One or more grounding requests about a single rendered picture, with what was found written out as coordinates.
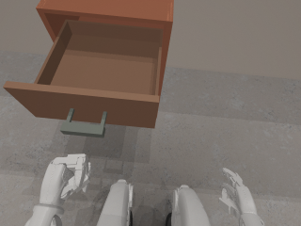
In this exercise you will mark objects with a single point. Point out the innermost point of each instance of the right robot forearm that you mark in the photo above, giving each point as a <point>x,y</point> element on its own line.
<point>250,219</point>

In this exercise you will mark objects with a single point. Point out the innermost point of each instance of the robot left hand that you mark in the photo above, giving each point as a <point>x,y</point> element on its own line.
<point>73,169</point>

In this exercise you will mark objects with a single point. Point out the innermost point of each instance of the cabinet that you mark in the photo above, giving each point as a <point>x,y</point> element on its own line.
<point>142,13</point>

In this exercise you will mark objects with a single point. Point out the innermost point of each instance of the robot right hand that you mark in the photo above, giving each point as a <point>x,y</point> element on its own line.
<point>240,200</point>

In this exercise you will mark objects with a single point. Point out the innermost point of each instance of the handle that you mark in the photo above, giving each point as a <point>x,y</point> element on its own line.
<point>83,129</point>

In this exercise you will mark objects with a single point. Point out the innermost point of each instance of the left robot forearm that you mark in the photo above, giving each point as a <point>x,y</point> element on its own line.
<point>46,215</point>

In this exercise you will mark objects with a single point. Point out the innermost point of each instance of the robot right shin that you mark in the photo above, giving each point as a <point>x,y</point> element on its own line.
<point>176,218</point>

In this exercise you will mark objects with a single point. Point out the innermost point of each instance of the robot left thigh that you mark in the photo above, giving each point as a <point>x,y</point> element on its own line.
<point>117,204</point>

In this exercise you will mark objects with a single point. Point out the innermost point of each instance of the drawer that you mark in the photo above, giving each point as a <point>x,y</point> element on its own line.
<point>95,68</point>

